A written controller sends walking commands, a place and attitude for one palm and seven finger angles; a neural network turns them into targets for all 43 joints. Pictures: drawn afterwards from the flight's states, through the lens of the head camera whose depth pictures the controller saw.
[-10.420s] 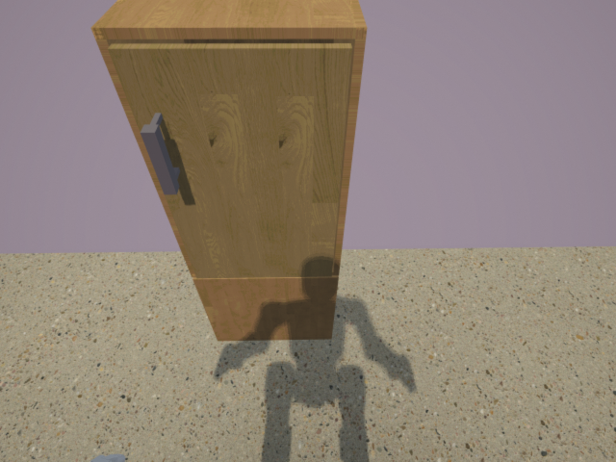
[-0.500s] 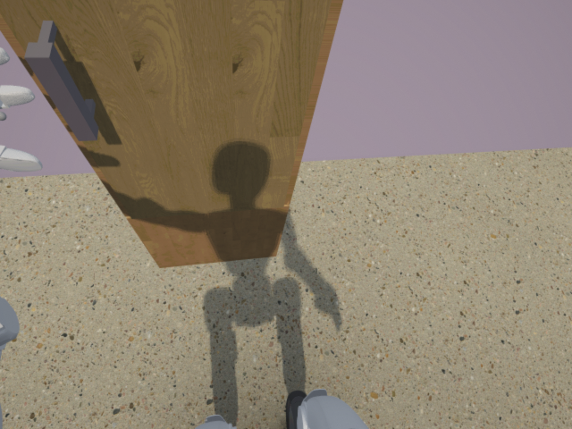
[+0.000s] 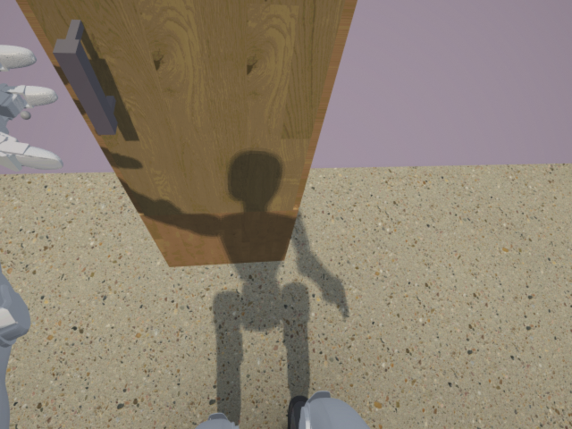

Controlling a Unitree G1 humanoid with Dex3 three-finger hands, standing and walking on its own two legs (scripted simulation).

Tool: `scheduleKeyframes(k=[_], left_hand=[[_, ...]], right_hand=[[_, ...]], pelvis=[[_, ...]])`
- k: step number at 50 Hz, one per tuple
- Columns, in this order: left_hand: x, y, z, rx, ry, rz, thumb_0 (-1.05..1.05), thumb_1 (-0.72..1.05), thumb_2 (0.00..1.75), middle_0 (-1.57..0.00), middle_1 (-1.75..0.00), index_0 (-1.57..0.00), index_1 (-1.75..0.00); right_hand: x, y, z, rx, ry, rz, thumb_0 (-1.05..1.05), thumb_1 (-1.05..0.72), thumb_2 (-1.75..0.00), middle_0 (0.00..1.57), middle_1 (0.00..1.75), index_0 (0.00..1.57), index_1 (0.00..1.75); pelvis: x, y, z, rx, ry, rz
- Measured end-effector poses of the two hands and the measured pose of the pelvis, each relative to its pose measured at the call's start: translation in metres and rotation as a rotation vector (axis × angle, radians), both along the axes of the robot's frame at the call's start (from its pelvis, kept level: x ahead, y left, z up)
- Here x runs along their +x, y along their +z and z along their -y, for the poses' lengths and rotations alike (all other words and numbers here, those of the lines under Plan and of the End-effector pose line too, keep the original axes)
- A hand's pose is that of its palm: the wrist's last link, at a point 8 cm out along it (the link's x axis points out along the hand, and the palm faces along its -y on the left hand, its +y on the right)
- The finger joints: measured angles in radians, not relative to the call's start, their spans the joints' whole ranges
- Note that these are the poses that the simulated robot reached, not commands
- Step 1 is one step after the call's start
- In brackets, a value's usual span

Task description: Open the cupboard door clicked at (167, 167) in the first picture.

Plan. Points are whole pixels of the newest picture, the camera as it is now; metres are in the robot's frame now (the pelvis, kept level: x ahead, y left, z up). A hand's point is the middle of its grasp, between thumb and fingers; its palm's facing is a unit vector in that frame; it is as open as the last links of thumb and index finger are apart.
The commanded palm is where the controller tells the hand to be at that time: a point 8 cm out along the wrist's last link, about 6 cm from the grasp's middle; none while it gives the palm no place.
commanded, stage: move the hooked fingers beside the handle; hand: left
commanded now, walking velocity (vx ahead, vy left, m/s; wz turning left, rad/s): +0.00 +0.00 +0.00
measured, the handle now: (92, 81) +0.55 +0.23 +0.11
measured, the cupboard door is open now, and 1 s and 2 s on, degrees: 0 0 0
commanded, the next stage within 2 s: slide the fingers in behind the handle in 0.02 s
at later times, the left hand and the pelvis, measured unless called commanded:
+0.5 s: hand (51, 109) +0.50 +0.27 +0.11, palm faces +0.00 -1.00 -0.01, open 14.0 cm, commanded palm +0.47 +0.31 +0.11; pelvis +0.00 +0.00 +0.00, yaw -1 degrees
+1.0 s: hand (87, 112) +0.49 +0.23 +0.11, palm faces +0.02 -1.00 -0.01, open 14.0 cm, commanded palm +0.47 +0.27 +0.11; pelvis +0.00 +0.00 +0.00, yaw +0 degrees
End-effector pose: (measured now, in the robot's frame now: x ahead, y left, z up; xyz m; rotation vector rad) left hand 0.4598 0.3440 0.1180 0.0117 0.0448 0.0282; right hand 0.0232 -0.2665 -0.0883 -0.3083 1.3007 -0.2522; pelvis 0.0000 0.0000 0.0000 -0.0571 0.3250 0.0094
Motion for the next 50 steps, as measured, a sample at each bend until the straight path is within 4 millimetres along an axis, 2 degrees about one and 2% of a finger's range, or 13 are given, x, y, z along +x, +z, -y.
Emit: scheduleKeyframes(k=[13, 20, 28, 42, 50], left_hand=[[0.007, -0.002, 0.004, -0.008, -0.019, 0.007, -0.01, -0.5, 0.3, -0.3, -1.2, -0.3, -1.2], [0.015, -0.007, 0.012, -0.002, -0.02, -0.005, -0.01, -0.5, 0.3, -0.3, -1.2, -0.3, -1.2], [0.018, -0.008, 0.021, 0.0, -0.017, 0.008, -0.01, -0.5, 0.3, -0.3, -1.2, -0.29, -1.2], [0.012, -0.007, 0.05, -0.002, -0.016, 0.007, -0.01, -0.5, 0.3, -0.3, -1.2, -0.3, -1.2], [0.011, -0.005, 0.063, 0.002, -0.011, 0.014, -0.01, -0.5, 0.3, -0.3, -1.2, -0.3, -1.2]], right_hand=[[-0.048, 0.003, 0.0, -0.013, -0.055, -0.101, 0.01, -0.91, -0.9, 0.2, 0.3, 0.2, 0.3], [-0.057, 0.005, -0.004, -0.012, -0.072, -0.115, 0.01, -0.91, -0.9, 0.2, 0.3, 0.2, 0.3], [-0.048, 0.003, -0.011, 0.008, -0.078, -0.089, 0.01, -0.91, -0.9, 0.2, 0.3, 0.2, 0.3], [-0.007, -0.005, -0.014, 0.049, -0.026, 0.014, 0.01, -0.91, -0.9, 0.2, 0.3, 0.2, 0.3], [-0.004, -0.006, -0.008, 0.054, -0.021, 0.033, 0.01, -0.91, -0.9, 0.2, 0.3, 0.2, 0.3]], pelvis=[[-0.007, -0.002, 0.0, -0.001, -0.009, -0.016], [-0.006, -0.002, -0.003, -0.002, -0.013, -0.021], [0.0, 0.0, -0.006, -0.004, -0.018, -0.017], [0.005, 0.003, -0.004, 0.003, -0.007, 0.013], [0.002, 0.003, 0.001, 0.011, -0.011, 0.02]])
